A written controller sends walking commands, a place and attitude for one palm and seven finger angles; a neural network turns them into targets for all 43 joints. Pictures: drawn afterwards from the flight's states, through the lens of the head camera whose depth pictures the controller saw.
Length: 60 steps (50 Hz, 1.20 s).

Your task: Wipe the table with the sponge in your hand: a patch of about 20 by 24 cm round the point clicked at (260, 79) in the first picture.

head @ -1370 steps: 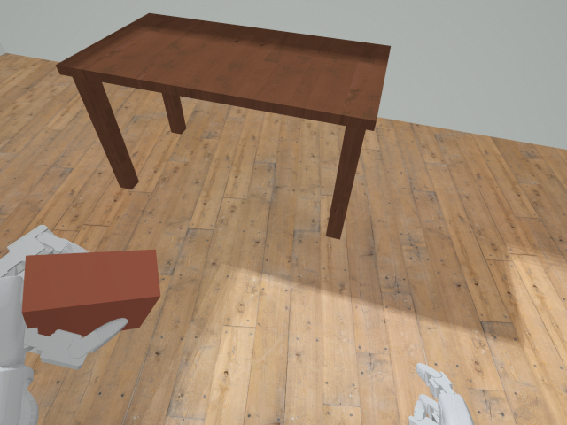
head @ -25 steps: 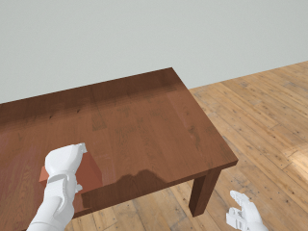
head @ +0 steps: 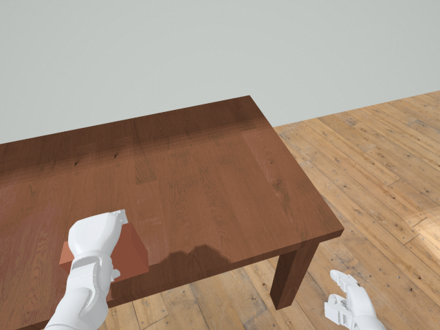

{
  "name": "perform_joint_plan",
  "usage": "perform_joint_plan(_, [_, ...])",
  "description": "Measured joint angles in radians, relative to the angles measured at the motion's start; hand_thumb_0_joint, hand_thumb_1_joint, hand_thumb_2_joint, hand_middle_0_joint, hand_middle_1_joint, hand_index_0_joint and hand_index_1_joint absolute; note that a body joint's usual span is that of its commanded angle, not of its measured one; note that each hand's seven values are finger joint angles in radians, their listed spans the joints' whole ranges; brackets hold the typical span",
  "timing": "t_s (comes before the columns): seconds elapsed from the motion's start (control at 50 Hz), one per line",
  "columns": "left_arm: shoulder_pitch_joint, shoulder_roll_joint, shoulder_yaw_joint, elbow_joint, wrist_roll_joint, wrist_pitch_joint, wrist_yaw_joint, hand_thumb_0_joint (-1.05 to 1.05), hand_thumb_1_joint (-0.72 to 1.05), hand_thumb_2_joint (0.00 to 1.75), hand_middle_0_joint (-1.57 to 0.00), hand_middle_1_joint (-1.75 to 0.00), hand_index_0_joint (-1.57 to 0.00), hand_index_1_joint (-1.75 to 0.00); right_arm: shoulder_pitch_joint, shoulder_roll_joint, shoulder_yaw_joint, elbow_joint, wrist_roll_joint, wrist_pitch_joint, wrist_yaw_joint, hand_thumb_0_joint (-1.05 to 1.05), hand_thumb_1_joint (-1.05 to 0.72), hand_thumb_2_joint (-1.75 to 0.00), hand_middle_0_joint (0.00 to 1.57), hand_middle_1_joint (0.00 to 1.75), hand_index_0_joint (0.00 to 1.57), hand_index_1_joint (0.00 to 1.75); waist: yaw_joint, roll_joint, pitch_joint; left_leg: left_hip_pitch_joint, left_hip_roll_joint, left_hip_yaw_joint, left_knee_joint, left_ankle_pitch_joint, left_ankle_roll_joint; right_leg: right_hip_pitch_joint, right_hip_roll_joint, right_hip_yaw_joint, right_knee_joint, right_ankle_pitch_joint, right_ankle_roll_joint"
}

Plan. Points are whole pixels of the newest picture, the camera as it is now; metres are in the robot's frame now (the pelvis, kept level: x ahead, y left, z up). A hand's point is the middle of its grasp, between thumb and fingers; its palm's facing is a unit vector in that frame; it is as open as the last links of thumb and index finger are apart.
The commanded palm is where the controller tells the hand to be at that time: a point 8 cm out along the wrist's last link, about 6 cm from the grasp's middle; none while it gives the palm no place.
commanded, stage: lower the sponge onto the table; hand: left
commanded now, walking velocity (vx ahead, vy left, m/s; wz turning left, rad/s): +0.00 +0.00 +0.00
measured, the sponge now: (111, 261) +0.24 +0.27 -0.04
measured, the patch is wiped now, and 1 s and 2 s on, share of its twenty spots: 0.00 0.10 0.30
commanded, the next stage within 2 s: wipe forward along the first lane in 0.96 s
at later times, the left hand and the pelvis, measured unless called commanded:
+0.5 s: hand (114, 254) +0.25 +0.27 -0.03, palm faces -0.11 -0.09 -0.99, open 9.6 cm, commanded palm +0.23 +0.26 +0.04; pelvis +0.00 -0.01 +0.00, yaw +0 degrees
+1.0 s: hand (116, 255) +0.25 +0.27 -0.04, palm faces -0.13 -0.07 -0.99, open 9.6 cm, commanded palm +0.23 +0.26 +0.02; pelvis -0.01 -0.01 -0.01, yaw +0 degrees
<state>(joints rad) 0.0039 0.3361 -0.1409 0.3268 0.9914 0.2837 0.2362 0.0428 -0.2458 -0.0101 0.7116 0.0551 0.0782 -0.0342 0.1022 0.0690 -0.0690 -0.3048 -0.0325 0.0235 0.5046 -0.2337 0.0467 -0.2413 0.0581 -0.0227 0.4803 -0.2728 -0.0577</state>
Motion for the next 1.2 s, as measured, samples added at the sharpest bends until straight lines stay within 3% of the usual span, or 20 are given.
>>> perform_joint_plan(0.56, [-0.019, -0.016, 0.022, 0.121, 0.003, -0.022, 0.068, 0.0, -0.45, 1.03, -0.79, -1.37, -0.78, -1.38, 0.043, -0.012, -0.022, 0.013, 0.005, 0.013, 0.0, 0.01, -0.91, -0.89, 0.2, 0.3, 0.2, 0.3, -0.029, -0.007, -0.016, -0.062, 0.011, 0.003, 0.048, -0.014, -0.007, -0.065, 0.011, 0.002, 0.05, -0.012, -0.008])
perform_joint_plan(1.2, [-0.104, -0.022, 0.022, 0.24, 0.021, -0.034, 0.103, 0.0, -0.47, 1.05, -0.8, -1.36, -0.79, -1.36, 0.062, -0.014, -0.024, 0.008, 0.013, 0.028, -0.009, 0.01, -0.91, -0.89, 0.2, 0.3, 0.2, 0.3, -0.032, -0.009, -0.043, -0.164, 0.011, -0.014, 0.126, -0.036, -0.012, -0.163, 0.011, -0.017, 0.13, -0.042, -0.014])
